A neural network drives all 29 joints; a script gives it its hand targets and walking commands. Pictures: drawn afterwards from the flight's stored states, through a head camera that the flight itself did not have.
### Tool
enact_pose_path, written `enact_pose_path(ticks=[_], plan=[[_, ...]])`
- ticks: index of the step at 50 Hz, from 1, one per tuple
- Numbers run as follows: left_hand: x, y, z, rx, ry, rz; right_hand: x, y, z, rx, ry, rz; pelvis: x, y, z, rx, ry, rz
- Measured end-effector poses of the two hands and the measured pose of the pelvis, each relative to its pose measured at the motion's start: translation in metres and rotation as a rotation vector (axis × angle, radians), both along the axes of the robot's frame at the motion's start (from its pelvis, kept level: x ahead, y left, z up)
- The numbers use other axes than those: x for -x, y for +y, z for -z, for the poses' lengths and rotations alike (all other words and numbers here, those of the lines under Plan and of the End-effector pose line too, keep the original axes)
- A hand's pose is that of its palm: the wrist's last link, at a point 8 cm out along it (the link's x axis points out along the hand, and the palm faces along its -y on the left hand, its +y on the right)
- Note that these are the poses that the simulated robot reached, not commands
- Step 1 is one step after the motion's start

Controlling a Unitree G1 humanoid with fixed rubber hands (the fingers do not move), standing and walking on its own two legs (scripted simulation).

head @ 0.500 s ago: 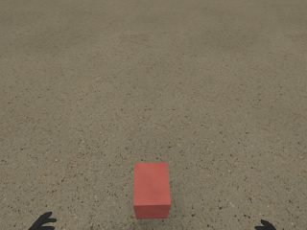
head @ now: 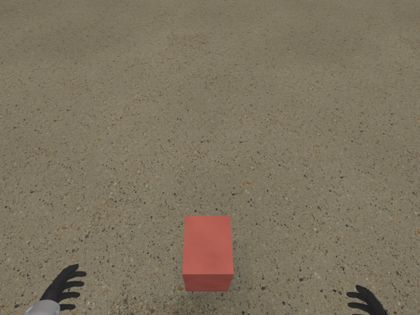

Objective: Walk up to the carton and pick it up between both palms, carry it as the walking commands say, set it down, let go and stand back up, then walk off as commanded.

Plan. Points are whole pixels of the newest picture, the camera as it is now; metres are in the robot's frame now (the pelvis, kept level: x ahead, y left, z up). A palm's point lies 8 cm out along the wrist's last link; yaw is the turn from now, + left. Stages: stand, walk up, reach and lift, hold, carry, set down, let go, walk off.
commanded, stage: reach and lift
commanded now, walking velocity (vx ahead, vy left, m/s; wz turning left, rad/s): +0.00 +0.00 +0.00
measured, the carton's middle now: (207, 255) +0.42 +0.00 -0.63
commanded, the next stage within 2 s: none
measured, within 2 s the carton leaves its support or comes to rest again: neither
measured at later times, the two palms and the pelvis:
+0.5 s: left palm (88, 262) +0.24 +0.27 -0.12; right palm (333, 271) +0.23 -0.27 -0.12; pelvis -0.04 +0.01 -0.04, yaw +3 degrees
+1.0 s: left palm (124, 225) +0.35 +0.23 -0.18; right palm (286, 224) +0.37 -0.21 -0.18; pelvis -0.08 +0.00 -0.09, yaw +5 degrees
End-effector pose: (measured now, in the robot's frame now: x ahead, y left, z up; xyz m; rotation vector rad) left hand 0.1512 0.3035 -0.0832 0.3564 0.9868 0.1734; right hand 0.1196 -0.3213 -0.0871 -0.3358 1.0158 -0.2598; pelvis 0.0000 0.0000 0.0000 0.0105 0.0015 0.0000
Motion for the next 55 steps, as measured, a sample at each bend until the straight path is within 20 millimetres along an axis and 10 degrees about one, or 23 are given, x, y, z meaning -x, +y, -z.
enact_pose_path(ticks=[12,55], plan=[[-0.010,-0.009,0.017,0.036,0.021,-0.008,-0.051,0.022,0.005,-0.031,-0.038,-0.019,0.021,0.004,0.014,0.010,0.066,-0.072],[-0.228,-0.080,0.109,0.212,-0.286,-0.071,-0.273,0.123,0.102,-0.255,-0.331,-0.061,0.083,-0.003,0.095,0.024,0.619,-0.086]])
